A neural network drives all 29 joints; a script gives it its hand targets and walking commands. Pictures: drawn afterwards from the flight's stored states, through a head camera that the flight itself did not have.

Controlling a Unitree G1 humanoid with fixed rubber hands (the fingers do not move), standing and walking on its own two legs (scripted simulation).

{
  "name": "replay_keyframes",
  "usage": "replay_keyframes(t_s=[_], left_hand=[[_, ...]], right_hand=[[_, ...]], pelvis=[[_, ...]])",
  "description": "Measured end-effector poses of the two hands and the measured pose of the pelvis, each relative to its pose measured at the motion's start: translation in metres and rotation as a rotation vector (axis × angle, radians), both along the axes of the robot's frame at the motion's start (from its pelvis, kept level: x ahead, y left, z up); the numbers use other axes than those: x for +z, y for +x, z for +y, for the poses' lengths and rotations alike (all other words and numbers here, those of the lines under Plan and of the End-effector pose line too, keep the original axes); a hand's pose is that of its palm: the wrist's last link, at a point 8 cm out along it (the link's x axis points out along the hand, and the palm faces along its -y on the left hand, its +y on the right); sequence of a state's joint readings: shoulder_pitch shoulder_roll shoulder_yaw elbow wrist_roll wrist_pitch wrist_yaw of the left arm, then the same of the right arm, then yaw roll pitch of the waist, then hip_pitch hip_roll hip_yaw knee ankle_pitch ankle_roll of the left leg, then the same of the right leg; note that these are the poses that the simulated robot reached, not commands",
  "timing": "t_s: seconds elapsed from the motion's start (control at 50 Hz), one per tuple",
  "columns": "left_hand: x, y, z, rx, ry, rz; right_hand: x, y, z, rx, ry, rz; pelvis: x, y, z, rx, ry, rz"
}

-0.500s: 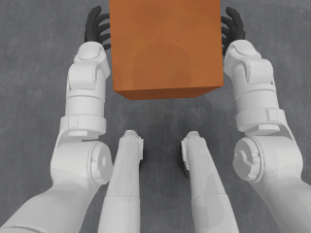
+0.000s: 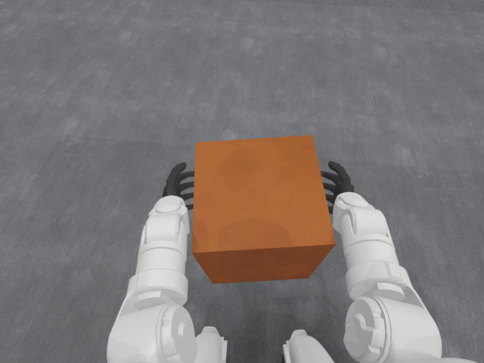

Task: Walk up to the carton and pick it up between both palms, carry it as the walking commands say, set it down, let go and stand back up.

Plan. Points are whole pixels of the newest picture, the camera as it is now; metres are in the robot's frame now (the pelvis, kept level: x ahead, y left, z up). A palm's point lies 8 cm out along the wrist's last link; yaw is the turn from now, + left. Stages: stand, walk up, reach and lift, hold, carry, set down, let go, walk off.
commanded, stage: reach and lift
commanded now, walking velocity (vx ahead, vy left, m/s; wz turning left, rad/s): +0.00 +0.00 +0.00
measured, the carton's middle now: (257, 217) +0.38 +0.00 -0.07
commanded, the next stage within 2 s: hold in 1.82 s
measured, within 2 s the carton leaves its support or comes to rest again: neither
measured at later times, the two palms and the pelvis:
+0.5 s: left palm (161, 197) +0.36 +0.15 +0.07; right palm (352, 193) +0.36 -0.14 +0.07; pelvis +0.04 +0.00 +0.04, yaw +0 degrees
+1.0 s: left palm (151, 199) +0.33 +0.16 +0.11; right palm (363, 195) +0.33 -0.14 +0.10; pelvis +0.03 +0.00 +0.05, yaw +0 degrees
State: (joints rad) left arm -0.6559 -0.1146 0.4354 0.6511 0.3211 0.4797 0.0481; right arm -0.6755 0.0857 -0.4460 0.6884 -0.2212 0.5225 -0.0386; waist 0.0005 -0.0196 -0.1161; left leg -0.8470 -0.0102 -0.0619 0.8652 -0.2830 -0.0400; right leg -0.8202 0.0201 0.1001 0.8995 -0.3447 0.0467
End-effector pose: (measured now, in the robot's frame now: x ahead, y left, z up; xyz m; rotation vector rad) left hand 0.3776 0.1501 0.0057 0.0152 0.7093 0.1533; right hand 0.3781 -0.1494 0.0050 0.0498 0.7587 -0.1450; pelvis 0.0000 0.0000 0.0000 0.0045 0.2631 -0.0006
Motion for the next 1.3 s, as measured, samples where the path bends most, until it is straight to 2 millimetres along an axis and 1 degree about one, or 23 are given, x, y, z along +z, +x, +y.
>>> replay_keyframes(t_s=[0.08,0.16,0.38,0.52,0.72,0.9,1.0,1.16,1.3], left_hand=[[0.005,-0.007,0.002,0.016,-0.002,0.002],[0.015,-0.011,0.003,0.026,-0.008,-0.005],[0.05,-0.014,0.003,0.021,-0.014,-0.029],[0.065,-0.024,0.005,0.02,-0.008,-0.031],[0.087,-0.036,0.006,0.021,-0.012,-0.05],[0.098,-0.046,0.006,0.022,-0.016,-0.054],[0.1,-0.047,0.006,0.02,-0.016,-0.051],[0.096,-0.044,0.005,0.018,-0.015,-0.033],[0.102,-0.04,0.004,0.018,-0.01,-0.051]], right_hand=[[0.005,-0.003,0.002,0.013,-0.002,0.001],[0.013,-0.007,0.004,0.02,-0.001,-0.005],[0.047,-0.013,0.003,0.023,-0.01,-0.032],[0.063,-0.02,0.005,0.035,-0.02,-0.035],[0.087,-0.032,0.006,0.035,-0.023,-0.057],[0.098,-0.042,0.006,0.032,-0.02,-0.062],[0.099,-0.045,0.006,0.031,-0.02,-0.06],[0.095,-0.042,0.005,0.029,-0.021,-0.043],[0.102,-0.037,0.004,0.032,-0.026,-0.063]], pelvis=[[0.012,0.011,-0.001,0.001,0.002,-0.012],[0.021,0.019,-0.001,0.002,0.003,-0.034],[0.039,0.035,0.002,0.003,0.001,-0.129],[0.045,0.038,0.003,0.002,-0.001,-0.184],[0.048,0.033,0.004,0.001,-0.003,-0.249],[0.049,0.027,0.004,0.001,-0.004,-0.292],[0.049,0.026,0.004,0.001,-0.004,-0.301],[0.049,0.028,0.004,0.0,-0.004,-0.297],[0.05,0.032,0.003,0.0,-0.003,-0.297]])
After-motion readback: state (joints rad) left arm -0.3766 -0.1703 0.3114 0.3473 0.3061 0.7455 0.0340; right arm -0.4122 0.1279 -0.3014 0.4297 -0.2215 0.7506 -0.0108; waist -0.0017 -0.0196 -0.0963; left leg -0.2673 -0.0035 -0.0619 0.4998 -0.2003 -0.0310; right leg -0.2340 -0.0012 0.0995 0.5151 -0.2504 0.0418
